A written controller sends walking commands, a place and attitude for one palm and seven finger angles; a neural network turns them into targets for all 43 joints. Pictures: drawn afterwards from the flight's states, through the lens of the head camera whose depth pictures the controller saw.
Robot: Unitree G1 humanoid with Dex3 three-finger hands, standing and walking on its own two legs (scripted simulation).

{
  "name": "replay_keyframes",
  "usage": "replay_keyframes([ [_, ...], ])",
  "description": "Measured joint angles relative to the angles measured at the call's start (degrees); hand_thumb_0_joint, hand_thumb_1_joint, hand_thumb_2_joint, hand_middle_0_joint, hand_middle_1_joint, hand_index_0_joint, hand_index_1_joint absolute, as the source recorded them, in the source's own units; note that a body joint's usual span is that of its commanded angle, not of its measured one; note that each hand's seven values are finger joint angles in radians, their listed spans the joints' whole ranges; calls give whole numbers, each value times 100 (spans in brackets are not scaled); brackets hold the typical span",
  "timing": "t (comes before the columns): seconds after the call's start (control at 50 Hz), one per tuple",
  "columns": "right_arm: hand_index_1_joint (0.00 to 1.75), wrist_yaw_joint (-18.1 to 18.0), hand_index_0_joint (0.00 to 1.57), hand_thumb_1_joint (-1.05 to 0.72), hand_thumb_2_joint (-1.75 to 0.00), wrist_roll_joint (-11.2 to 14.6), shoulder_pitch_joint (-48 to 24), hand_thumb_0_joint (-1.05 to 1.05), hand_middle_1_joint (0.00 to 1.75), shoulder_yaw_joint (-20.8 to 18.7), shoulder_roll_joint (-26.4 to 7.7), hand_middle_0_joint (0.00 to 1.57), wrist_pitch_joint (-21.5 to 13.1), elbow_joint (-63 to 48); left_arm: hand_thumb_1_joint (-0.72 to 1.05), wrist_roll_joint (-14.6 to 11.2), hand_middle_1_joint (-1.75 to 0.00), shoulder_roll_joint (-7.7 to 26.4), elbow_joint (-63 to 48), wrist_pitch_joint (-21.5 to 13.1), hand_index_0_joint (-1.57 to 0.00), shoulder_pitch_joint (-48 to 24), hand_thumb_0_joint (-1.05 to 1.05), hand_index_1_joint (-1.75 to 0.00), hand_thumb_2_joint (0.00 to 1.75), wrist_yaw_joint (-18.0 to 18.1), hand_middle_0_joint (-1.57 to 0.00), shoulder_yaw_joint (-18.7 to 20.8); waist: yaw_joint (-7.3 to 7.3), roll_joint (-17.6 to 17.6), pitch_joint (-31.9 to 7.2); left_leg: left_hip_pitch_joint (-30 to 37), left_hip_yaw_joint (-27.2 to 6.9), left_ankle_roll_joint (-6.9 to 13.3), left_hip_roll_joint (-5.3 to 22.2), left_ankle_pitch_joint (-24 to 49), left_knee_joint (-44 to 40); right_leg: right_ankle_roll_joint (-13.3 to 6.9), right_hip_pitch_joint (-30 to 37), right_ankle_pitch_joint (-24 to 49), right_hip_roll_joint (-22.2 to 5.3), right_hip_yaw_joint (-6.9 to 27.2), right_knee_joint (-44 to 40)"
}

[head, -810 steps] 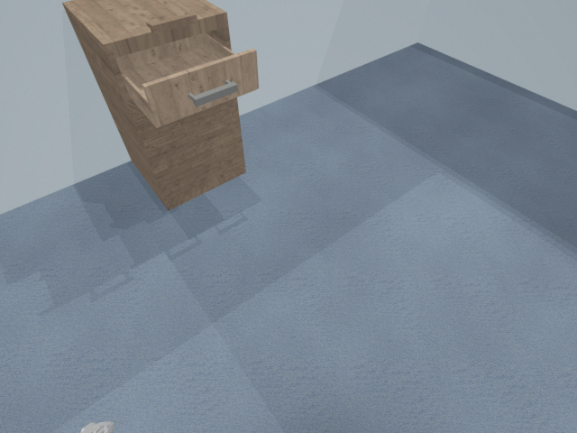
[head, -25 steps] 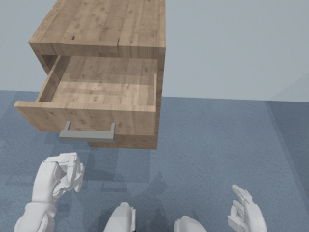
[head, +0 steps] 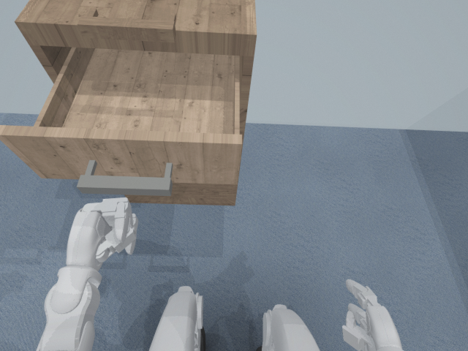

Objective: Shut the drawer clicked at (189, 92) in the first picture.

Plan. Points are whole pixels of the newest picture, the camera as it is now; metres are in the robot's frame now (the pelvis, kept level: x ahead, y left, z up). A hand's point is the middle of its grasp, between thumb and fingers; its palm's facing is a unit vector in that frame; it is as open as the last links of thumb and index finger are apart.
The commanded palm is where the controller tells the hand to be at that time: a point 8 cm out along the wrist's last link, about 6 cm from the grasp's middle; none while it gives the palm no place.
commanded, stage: bring the fist close to the handle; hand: left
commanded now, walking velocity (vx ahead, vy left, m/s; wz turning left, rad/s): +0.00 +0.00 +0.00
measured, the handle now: (128, 175) +0.40 +0.21 +0.02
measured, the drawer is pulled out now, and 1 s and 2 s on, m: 0.22 0.20 0.07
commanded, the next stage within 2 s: push the drawer shut in 0.44 s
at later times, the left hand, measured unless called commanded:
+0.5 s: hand (135, 227) +0.31 +0.18 +0.01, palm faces +0.00 -1.00 -0.04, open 3.2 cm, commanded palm +0.28 +0.23 +0.02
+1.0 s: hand (134, 209) +0.34 +0.19 +0.01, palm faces +0.00 -1.00 -0.05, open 3.1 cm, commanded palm +0.34 +0.23 +0.02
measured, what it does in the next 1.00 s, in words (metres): stands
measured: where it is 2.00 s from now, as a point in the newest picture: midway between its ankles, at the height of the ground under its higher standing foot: outside the picture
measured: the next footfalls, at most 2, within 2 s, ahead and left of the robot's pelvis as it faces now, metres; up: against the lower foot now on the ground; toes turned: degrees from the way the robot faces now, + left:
none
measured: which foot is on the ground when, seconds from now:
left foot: down 0.00-1.00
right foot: down 0.00-1.00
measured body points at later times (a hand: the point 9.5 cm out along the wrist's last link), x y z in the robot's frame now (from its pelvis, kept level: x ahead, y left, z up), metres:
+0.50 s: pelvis +0.00 +0.00 +0.00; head +0.12 +0.01 +0.43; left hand +0.30 +0.23 +0.02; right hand +0.17 -0.25 -0.10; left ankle +0.07 +0.11 -0.60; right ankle +0.01 -0.12 -0.60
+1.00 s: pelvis +0.00 +0.00 -0.01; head +0.12 +0.02 +0.43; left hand +0.33 +0.24 +0.01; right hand +0.16 -0.26 -0.11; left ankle +0.07 +0.11 -0.60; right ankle +0.01 -0.12 -0.60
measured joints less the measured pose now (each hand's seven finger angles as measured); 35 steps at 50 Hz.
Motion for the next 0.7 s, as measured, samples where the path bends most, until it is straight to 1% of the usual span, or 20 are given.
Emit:
replay_keyframes([
  [0.14,30,45,20,-90,-90,-1,-11,1,30,-15,-17,21,166,-12,90,90,-160,-24,77,-19,-140,-157,1,-160,90,131,-139,-72,-16,9,-16,-212,10,15,2,-46,160,10,-212,-52,-5,14,168],
  [0.28,30,41,20,-90,-90,22,-4,1,30,-5,8,21,314,-22,90,95,-160,-7,-52,-9,-140,-73,1,-160,90,219,-139,-68,-4,12,0,-183,24,9,14,-42,118,7,-200,-42,8,32,133],
  [0.46,30,2,20,-90,-90,42,-25,1,30,-2,-7,21,333,-1,90,20,-160,57,108,-21,-140,-138,1,-160,90,102,-140,20,-4,11,-2,-157,-24,-25,20,-57,92,-26,-156,-59,28,-10,89],
  [0.6,30,15,20,-90,-90,47,-38,1,30,-41,-28,21,326,-28,90,-36,-160,68,29,-59,-140,-6,1,-160,90,20,-139,60,-9,3,-12,-107,-26,-43,31,-83,75,-39,-111,-80,42,-8,71],
  [0.7,30,-23,20,-90,-90,39,-80,1,30,-30,-65,21,302,29,89,-4,-160,104,302,-98,-140,-294,1,-160,90,6,-140,126,8,-2,-16,-191,-65,-55,30,-100,151,-54,-175,-109,46,-42,139],
])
